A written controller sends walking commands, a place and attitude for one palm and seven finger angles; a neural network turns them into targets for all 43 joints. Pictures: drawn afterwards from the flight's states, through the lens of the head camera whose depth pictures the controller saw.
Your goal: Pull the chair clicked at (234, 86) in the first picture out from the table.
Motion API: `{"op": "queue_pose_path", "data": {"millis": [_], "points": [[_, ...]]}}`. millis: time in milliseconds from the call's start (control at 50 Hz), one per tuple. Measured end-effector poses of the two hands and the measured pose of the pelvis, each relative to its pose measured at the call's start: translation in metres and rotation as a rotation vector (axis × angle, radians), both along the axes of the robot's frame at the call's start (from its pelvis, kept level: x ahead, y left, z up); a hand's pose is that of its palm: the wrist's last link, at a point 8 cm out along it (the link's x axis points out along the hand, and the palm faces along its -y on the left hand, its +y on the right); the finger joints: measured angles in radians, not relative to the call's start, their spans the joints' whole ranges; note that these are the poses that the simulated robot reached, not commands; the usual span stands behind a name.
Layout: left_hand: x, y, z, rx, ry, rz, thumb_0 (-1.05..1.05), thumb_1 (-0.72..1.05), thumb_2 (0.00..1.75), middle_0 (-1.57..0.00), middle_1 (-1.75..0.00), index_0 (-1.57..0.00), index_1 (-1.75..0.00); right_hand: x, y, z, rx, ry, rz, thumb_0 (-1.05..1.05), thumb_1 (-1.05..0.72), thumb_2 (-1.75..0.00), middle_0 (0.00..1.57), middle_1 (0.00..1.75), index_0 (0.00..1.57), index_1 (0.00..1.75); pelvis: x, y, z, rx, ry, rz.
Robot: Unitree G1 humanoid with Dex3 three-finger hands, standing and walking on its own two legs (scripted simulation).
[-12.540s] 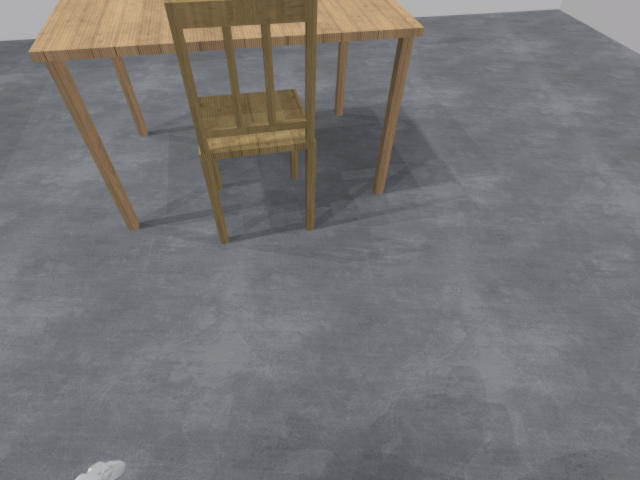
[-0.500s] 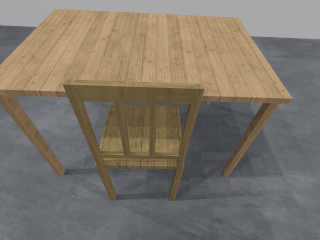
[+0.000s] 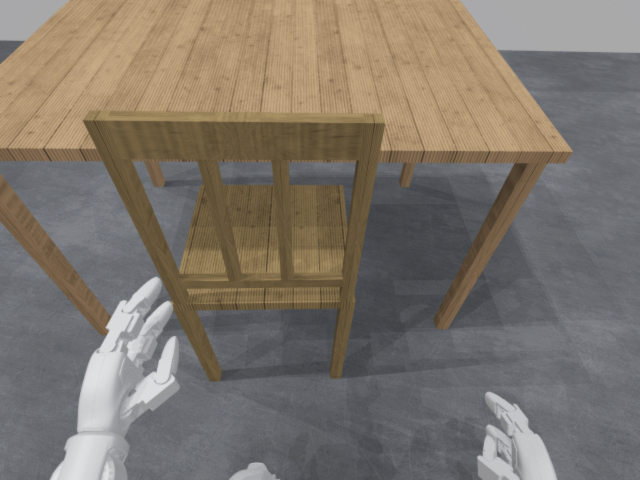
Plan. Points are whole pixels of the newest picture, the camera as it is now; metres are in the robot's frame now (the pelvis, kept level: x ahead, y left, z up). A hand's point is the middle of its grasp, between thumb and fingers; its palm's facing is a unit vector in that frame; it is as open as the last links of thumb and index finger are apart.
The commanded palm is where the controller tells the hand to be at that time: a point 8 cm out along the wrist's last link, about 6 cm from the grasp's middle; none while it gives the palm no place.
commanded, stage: raise the hand toward the chair's back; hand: left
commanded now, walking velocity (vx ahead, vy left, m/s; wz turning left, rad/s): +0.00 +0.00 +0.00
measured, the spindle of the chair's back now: (223, 226) +0.52 +0.18 -0.03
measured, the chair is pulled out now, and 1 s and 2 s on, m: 0.00 0.00 0.00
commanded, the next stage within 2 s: aim the fingers beside a spindle in 1.82 s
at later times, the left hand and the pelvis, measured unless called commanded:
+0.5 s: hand (167, 409) +0.21 +0.19 -0.01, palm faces +0.04 -1.00 -0.04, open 12.4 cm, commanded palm +0.18 +0.25 +0.00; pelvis -0.02 -0.02 -0.04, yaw +0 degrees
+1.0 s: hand (140, 399) +0.22 +0.22 +0.01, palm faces +0.06 -1.00 -0.04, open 16.3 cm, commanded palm +0.20 +0.28 +0.01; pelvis -0.01 +0.02 -0.03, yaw +1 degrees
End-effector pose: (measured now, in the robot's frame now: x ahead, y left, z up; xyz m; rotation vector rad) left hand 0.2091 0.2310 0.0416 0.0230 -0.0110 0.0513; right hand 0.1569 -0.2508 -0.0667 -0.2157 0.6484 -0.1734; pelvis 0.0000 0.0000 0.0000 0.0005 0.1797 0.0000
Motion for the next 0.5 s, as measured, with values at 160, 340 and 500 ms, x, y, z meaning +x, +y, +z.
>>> {"op": "queue_pose_path", "data": {"millis": [160,340,500], "points": [[-0.068,0.001,-0.07,-0.043,0.136,0.053,0.01,0.59,0.76,-0.17,-0.25,-0.17,-0.25,0.053,-0.012,-0.005,-0.061,-0.177,0.081,0.01,-0.91,-0.9,0.2,0.3,0.2,0.3,-0.018,-0.018,-0.048,-0.016,0.051,0.018],[-0.053,0.004,-0.045,0.04,-0.011,-0.003,0.01,0.38,0.67,-0.15,-0.22,-0.15,-0.21,0.028,0.014,-0.054,-0.008,-0.042,0.123,0.01,-0.9,-0.89,0.2,0.3,0.2,0.3,-0.024,-0.026,-0.06,-0.06,0.073,0.045],[-0.021,0.01,-0.044,0.008,0.126,-0.007,0.01,0.19,0.59,-0.13,-0.19,-0.13,-0.19,-0.026,0.014,-0.068,0.052,0.115,-0.018,0.01,-0.9,-0.89,0.21,0.3,0.21,0.3,-0.016,-0.017,-0.044,-0.042,0.082,0.018]]}}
